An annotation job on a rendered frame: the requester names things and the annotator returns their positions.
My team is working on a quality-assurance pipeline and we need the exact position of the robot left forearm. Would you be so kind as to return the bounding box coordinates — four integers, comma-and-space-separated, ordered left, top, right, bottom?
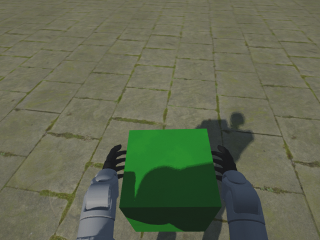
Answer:
75, 168, 119, 240

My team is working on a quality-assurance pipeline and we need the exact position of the robot right forearm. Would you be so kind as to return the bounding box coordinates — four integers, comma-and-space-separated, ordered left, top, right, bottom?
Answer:
221, 170, 268, 240

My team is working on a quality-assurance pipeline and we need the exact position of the left robot hand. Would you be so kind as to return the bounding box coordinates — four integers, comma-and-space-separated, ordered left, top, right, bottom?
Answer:
102, 144, 127, 179

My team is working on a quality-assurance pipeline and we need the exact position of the right robot hand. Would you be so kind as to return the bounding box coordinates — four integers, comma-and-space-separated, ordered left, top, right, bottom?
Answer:
211, 145, 238, 181

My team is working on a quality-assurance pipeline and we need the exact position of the carton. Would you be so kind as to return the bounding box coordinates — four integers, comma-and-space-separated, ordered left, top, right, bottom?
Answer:
119, 128, 222, 232

